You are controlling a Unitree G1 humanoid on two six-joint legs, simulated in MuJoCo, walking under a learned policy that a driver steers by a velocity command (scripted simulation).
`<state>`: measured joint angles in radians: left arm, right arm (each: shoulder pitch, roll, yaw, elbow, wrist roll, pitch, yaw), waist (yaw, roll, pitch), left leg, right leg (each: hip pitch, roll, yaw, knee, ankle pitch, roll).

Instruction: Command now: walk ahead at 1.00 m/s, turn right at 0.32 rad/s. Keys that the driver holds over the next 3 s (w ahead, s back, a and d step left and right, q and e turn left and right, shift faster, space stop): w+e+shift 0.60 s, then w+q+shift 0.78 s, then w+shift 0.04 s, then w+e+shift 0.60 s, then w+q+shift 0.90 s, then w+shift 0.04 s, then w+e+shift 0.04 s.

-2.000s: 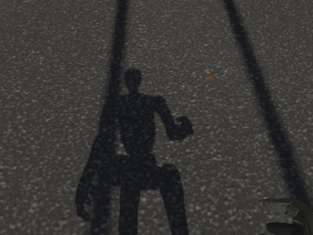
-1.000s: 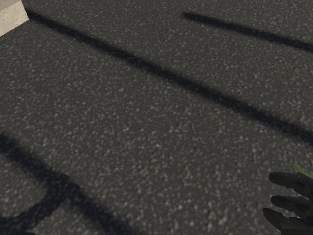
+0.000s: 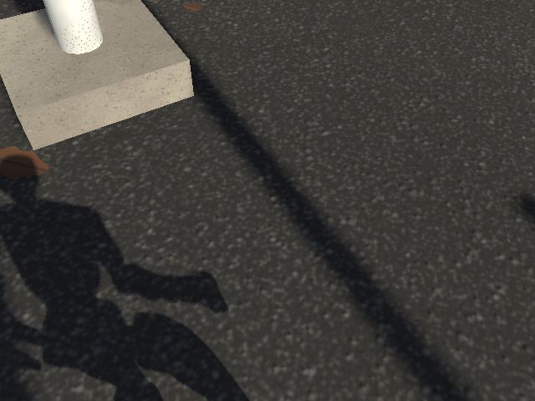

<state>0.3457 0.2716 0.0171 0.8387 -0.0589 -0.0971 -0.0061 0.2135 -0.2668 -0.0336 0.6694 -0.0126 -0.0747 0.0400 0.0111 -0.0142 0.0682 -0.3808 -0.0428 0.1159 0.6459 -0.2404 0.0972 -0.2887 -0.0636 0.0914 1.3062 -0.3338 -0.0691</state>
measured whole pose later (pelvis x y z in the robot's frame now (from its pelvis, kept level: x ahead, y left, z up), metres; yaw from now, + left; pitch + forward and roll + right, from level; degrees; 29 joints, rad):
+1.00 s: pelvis +0.92 -0.20 +0.02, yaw -25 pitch +0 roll +1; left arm 0.13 0.26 0.01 0.68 0.02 -0.14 -0.02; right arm 0.48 -0.27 -0.06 0.77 0.02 -0.09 0.04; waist -0.07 -0.01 0.04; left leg -0.16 -0.16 -0.09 0.38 -0.20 0.11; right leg -0.50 0.00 0.10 1.12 -0.31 -0.05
